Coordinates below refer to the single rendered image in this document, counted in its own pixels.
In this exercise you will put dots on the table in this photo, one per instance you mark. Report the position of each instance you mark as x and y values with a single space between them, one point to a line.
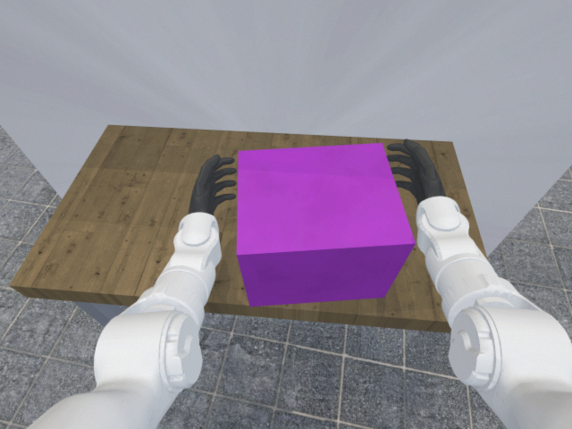
112 234

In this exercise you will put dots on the right robot upper arm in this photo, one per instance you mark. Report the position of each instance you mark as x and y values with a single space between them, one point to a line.
519 361

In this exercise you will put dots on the right robot forearm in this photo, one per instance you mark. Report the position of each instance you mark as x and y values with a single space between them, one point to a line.
459 270

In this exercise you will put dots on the left robot upper arm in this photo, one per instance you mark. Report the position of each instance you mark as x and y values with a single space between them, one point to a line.
143 361

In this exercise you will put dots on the left robot forearm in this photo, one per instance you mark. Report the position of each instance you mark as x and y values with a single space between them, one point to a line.
188 278

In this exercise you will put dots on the left robot hand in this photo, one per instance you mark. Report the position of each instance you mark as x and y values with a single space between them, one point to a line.
203 197

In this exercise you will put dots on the carton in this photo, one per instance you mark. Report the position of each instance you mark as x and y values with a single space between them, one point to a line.
318 224

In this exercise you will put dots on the right robot hand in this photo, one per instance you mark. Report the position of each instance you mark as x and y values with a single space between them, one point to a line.
426 182

